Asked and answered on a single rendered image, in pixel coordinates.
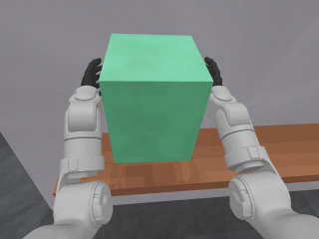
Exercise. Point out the robot right forearm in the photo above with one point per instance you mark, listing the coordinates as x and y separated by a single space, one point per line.
243 152

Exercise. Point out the robot left upper arm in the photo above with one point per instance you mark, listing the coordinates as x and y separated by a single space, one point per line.
81 208

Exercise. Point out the robot right upper arm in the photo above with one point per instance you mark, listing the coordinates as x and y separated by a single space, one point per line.
261 199

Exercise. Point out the robot left forearm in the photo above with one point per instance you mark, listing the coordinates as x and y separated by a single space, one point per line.
83 134

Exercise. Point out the carton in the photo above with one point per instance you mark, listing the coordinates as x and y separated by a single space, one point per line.
155 89

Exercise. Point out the table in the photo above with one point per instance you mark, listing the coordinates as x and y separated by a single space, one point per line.
293 150

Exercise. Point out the right robot hand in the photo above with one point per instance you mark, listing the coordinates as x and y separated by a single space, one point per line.
214 71

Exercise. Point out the left robot hand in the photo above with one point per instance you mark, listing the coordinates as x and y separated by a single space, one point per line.
90 76

